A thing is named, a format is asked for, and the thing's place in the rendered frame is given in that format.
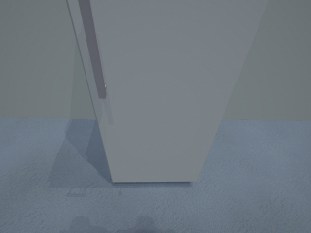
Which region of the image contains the handle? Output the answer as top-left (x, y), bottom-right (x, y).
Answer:
top-left (78, 0), bottom-right (107, 99)

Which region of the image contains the fridge door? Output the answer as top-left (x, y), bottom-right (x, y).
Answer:
top-left (68, 0), bottom-right (269, 183)

